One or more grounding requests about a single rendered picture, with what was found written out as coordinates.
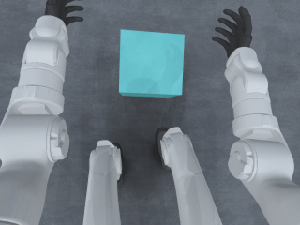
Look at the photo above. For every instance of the right robot upper arm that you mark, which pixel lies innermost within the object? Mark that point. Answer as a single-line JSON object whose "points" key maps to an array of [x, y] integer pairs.
{"points": [[266, 170]]}

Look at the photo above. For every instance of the left robot upper arm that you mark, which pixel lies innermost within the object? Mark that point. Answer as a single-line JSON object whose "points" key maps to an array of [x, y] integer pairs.
{"points": [[30, 144]]}

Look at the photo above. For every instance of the robot right shin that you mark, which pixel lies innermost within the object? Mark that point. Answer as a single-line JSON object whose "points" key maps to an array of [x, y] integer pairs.
{"points": [[176, 130]]}

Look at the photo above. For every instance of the right robot forearm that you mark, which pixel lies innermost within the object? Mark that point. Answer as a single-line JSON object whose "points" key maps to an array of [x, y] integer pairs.
{"points": [[252, 112]]}

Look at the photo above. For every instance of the robot shin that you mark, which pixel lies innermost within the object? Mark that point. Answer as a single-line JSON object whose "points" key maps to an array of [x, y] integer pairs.
{"points": [[176, 130], [102, 143]]}

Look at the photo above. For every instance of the carton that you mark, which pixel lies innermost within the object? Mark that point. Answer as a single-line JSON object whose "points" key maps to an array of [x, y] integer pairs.
{"points": [[151, 64]]}

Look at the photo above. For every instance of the robot left hand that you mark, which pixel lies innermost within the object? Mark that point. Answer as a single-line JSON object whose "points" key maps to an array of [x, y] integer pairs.
{"points": [[58, 8]]}

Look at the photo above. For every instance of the left robot forearm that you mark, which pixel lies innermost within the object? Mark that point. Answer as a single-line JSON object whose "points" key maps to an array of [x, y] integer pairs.
{"points": [[43, 70]]}

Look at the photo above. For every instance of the robot left shin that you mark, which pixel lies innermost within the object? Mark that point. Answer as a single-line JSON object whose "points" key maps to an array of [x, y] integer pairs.
{"points": [[102, 143]]}

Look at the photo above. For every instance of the robot right hand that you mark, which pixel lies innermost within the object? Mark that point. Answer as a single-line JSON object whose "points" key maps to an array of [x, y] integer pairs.
{"points": [[241, 31]]}

